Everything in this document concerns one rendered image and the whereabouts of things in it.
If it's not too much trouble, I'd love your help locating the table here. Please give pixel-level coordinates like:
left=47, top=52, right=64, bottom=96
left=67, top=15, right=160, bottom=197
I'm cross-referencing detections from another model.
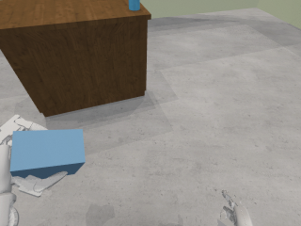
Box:
left=0, top=0, right=151, bottom=118

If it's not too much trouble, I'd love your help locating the left robot hand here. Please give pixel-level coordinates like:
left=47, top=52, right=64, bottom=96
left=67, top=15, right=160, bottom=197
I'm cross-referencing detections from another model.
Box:
left=0, top=114, right=68, bottom=198

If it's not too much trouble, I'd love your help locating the right robot hand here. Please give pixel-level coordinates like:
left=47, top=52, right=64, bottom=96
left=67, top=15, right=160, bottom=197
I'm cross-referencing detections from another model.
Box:
left=217, top=189, right=254, bottom=226

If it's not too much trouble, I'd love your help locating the sponge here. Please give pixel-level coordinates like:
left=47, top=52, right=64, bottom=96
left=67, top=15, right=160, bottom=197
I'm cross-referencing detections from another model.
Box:
left=9, top=129, right=86, bottom=179

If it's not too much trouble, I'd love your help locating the left robot forearm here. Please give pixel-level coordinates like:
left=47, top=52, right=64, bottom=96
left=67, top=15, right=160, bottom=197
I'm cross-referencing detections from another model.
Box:
left=0, top=192, right=20, bottom=226

